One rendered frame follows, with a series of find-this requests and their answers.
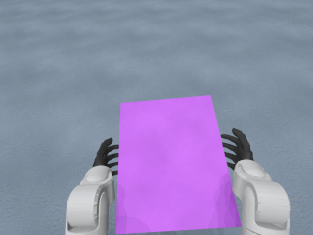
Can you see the robot right forearm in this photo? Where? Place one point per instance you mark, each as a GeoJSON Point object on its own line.
{"type": "Point", "coordinates": [266, 205]}

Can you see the right robot hand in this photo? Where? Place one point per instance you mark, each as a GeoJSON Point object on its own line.
{"type": "Point", "coordinates": [242, 148]}

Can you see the robot left forearm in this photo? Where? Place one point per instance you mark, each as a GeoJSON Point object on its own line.
{"type": "Point", "coordinates": [87, 211]}

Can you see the left robot hand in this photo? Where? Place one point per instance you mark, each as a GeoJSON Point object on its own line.
{"type": "Point", "coordinates": [102, 156]}

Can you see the carton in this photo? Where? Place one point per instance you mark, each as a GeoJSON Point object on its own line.
{"type": "Point", "coordinates": [172, 169]}

